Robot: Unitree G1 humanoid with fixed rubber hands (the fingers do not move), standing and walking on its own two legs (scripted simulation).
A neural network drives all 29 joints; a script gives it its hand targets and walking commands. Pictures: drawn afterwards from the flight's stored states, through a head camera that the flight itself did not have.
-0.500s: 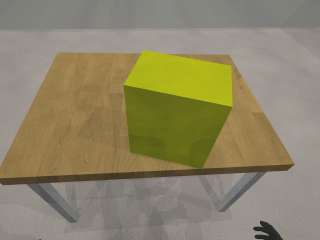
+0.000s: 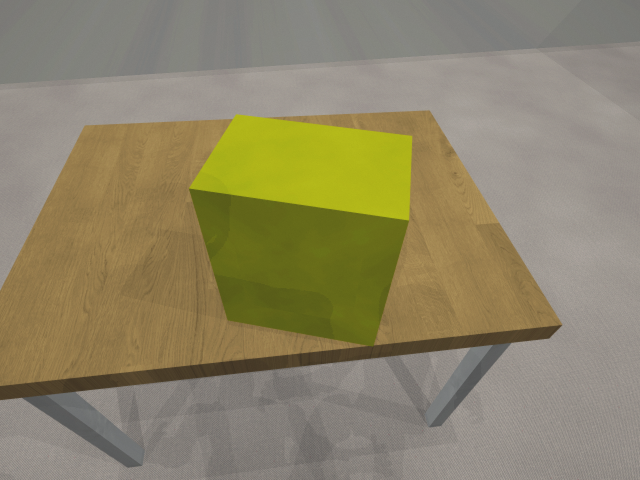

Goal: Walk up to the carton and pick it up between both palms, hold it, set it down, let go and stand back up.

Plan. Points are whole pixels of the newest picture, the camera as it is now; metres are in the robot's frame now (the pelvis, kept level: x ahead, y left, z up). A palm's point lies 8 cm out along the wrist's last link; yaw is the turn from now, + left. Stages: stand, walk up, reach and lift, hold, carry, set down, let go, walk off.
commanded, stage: walk up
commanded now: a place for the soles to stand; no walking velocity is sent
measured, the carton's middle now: (309, 238) +0.46 +0.01 +0.03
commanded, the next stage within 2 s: reach and lift in 1.70 s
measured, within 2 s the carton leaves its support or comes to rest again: neither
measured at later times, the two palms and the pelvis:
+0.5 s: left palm (125, 438) +0.22 +0.26 -0.10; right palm (582, 450) +0.18 -0.36 -0.10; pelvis +0.08 -0.05 -0.01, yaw +3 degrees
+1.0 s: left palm out of the picture +0.16 +0.27 -0.10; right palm (571, 438) +0.20 -0.36 -0.10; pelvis +0.08 -0.05 +0.00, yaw +5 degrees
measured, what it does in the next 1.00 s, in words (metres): steps on the spot: right foot, then left foot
